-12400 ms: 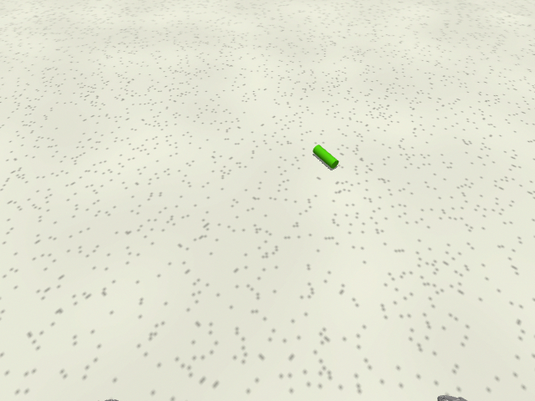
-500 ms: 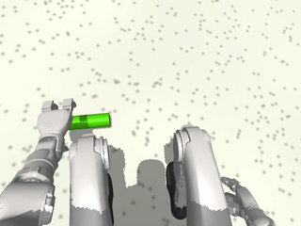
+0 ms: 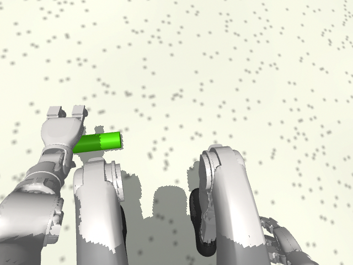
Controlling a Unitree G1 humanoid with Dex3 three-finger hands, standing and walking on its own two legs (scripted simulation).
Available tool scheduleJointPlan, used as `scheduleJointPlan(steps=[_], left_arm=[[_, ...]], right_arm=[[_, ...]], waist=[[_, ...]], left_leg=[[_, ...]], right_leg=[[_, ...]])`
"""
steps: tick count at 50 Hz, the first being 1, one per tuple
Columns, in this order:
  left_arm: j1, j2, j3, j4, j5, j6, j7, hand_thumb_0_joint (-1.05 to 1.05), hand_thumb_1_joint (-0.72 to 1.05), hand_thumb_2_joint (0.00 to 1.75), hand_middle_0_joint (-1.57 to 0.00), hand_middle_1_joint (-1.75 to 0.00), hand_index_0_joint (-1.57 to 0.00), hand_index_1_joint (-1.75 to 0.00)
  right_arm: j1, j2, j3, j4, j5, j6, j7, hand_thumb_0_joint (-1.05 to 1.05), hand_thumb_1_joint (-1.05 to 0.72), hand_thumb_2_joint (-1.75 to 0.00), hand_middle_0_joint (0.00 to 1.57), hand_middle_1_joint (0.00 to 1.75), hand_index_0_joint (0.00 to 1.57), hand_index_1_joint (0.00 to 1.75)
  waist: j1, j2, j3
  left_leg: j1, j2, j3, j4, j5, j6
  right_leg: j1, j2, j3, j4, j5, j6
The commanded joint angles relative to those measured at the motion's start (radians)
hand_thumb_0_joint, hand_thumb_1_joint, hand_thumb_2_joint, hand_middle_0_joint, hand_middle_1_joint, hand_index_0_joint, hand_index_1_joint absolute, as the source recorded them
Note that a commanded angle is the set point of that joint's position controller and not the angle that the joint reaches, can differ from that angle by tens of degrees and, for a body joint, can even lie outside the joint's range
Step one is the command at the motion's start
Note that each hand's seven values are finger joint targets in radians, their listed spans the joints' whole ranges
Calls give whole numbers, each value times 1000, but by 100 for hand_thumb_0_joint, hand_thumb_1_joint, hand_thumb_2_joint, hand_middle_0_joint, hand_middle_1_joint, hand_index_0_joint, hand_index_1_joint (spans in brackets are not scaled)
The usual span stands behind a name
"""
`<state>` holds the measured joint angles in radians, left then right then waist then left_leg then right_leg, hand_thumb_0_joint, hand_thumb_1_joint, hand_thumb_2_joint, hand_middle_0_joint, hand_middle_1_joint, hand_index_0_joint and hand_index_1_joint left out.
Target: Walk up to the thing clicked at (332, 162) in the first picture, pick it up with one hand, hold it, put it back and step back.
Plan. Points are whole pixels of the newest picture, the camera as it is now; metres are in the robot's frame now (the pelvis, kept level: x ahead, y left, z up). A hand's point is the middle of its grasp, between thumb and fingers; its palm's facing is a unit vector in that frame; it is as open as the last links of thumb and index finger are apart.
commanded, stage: approach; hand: left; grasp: from above
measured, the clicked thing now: (95, 142) +0.41 +0.19 -0.30
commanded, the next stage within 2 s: rest palm in 0.70 s
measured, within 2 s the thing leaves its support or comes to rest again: neither
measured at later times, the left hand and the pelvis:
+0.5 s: hand (66, 144) +0.38 +0.24 -0.17, palm faces -0.55 -0.04 -0.83, open 14.3 cm; pelvis +0.00 +0.00 +0.01, yaw +0 degrees
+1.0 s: hand (58, 139) +0.40 +0.26 -0.17, palm faces -0.40 -0.03 -0.91, open 14.3 cm; pelvis -0.01 +0.00 +0.00, yaw +0 degrees
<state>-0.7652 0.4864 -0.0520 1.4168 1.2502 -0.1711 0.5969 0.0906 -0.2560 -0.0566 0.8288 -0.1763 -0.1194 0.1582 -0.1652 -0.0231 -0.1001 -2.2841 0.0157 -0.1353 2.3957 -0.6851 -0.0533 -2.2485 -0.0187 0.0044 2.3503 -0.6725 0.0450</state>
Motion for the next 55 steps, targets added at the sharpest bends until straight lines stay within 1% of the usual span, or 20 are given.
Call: scheduleJointPlan(steps=[1, 5, 9, 14, 16, 19, 24, 25, 29, 31, 32, 33, 36, 38, 39, 42, 45, 47, 51, 55], left_arm=[[-460, -60, -56, -24, -26, 18, 64, 0, -54, 99, -6, -105, -7, -104], [-495, -26, -52, 72, -52, 44, 41, 0, -56, 102, -6, -103, -6, -104], [-391, 41, 0, 156, -52, 76, 20, 0, -57, 103, -6, -103, -5, -103], [-176, 187, 160, 80, -58, 105, 11, 0, -57, 102, -6, -100, -5, -101], [-144, 166, 161, 16, -73, 106, -3, 0, -57, 102, -6, -100, -5, -101], [-115, 57, 79, 1, -111, 94, -61, 0, -57, 101, -6, -101, -5, -101], [-215, -40, -42, -85, -160, 3, -159, 0, -56, 101, -7, -102, -6, -102], [-285, -23, -54, -123, -164, -30, -152, 0, -55, 100, -7, -103, -7, -103], [-364, -57, -91, -118, -78, -155, -58, 0, -54, 98, -8, -104, -8, -104], [-289, -22, -61, -145, -18, -187, 33, 0, -52, 96, -7, -106, -9, -104], [-237, 43, -5, -203, 11, -192, 91, 0, -52, 97, -7, -105, -8, -104], [-176, 80, 43, -204, 53, -178, 150, 0, -52, 97, -7, -103, -8, -102], [-242, 85, 39, -217, 186, -104, 281, 0, -53, 98, -5, -102, -6, -101], [-307, 171, 106, -164, 206, -18, 339, 0, -56, 100, -5, -100, -5, -101], [-348, 186, 117, -120, 190, 31, 357, 0, -57, 100, -5, -99, -4, -100], [-497, 11, -13, 75, 104, 154, 323, 0, -60, 103, -5, -94, -2, -96], [-427, -16, 24, 210, -96, 191, 222, 0, -56, 100, -5, -97, -4, -98], [-396, -73, 14, 235, -187, 182, 107, 0, -52, 98, -6, -100, -6, -100], [-320, -56, -62, 199, -189, 108, -131, 0, -58, 103, -6, -101, -4, -103], [-241, -7, -81, 87, -154, -33, -162, 0, -55, 99, -6, -104, -6, -104]], right_arm=[[181, -220, -46, 16, -19, -28, 10, 0, -90, -90, 20, 30, 20, 30], [192, -233, -28, 32, -40, -41, 27, 0, -91, -90, 20, 30, 20, 30], [182, -239, -12, 19, -48, -35, 45, 0, -91, -90, 20, 30, 20, 30], [163, -236, -15, -35, -26, -6, 58, 0, -91, -90, 20, 30, 20, 30], [152, -228, -28, -51, -5, 12, 57, 0, -91, -90, 20, 30, 20, 30], [177, -222, -49, -55, 23, 24, 53, 0, -91, -90, 20, 30, 20, 30], [243, -239, -67, -37, 40, 17, 36, 0, -91, -90, 20, 30, 20, 30], [223, -239, -64, -30, 40, 11, 30, 0, -91, -90, 20, 30, 20, 30], [184, -226, -39, -19, 0, -10, 32, 0, -91, -90, 20, 30, 20, 30], [131, -235, -42, -7, -18, -24, 31, 0, -91, -90, 20, 30, 20, 30], [105, -242, -51, 3, -22, -21, 27, 0, -91, -90, 20, 30, 20, 30], [87, -250, -64, 24, -29, -17, 25, 0, -91, -90, 20, 30, 20, 30], [18, -260, -101, 19, -65, -19, 42, 0, -90, -90, 20, 30, 20, 30], [27, -261, -106, 23, -70, -9, 46, 0, -90, -90, 20, 30, 20, 30], [25, -257, -105, 22, -72, -9, 48, 0, -90, -90, 20, 30, 20, 30], [67, -239, -57, 56, -87, -29, 73, 0, -90, -90, 20, 30, 20, 30], [69, -233, -49, 71, -90, -50, 82, 0, -90, -90, 20, 30, 20, 30], [71, -234, -37, 68, -86, -74, 90, 0, -90, -90, 20, 30, 20, 30], [74, -259, -16, 55, -40, -75, 73, 0, -91, -90, 20, 30, 20, 30], [105, -268, -7, 1, -19, -60, 70, 0, -91, -90, 20, 30, 20, 30]], waist=[[-120, 213, -563], [-130, 212, -559], [-73, 210, -602], [22, 209, -677], [20, 175, -679], [-37, 51, -597], [-87, -43, -541], [-72, -18, -543], [-98, 36, -529], [-54, 133, -558], [-15, 188, -597], [10, 235, -622], [-40, 330, -623], [-49, 317, -599], [-60, 297, -571], [-149, 262, -525], [-115, 184, -502], [-136, 139, -465], [-101, 85, -468], [-35, 119, -553]], left_leg=[[476, -26, 124, -236, 96, 58], [459, -30, 131, -226, 102, 58], [442, -35, 145, -233, 122, 63], [427, -40, 164, -253, 195, 78], [402, -40, 167, -253, 195, 87], [330, -33, 161, -244, 146, 102], [294, -30, 132, -240, 104, 101], [300, -34, 127, -241, 68, 96], [349, -41, 114, -211, 42, 76], [442, -49, 128, -222, 47, 67], [483, -49, 139, -235, 67, 61], [528, -52, 150, -249, 92, 56], [604, -50, 157, -266, 96, 55], [543, -45, 157, -280, 81, 56], [496, -40, 155, -287, 64, 61], [441, -35, 149, -319, 0, 60], [369, -20, 139, -243, -39, 75], [337, -26, 136, -206, -27, 79], [321, -55, 122, -225, -6, 72], [387, -64, 109, -253, 56, 62]], right_leg=[[254, 41, -146, -263, 148, -75], [281, 42, -147, -272, 165, -72], [337, 46, -148, -255, 188, -72], [454, 48, -134, -234, 262, -66], [476, 48, -124, -249, 276, -59], [485, 49, -119, -301, 246, -46], [459, 52, -123, -337, 182, -48], [438, 52, -118, -329, 137, -53], [367, 61, -128, -288, 95, -70], [342, 53, -126, -254, 88, -81], [347, 52, -121, -241, 101, -79], [340, 45, -123, -209, 107, -76], [266, 52, -149, -197, 111, -72], [253, 42, -145, -234, 105, -73], [250, 36, -142, -257, 94, -73], [240, 32, -134, -321, 65, -67], [225, 31, -118, -315, 30, -77], [279, 33, -116, -304, 25, -61], [326, 46, -145, -280, 46, -57], [354, 46, -150, -239, 130, -69]])
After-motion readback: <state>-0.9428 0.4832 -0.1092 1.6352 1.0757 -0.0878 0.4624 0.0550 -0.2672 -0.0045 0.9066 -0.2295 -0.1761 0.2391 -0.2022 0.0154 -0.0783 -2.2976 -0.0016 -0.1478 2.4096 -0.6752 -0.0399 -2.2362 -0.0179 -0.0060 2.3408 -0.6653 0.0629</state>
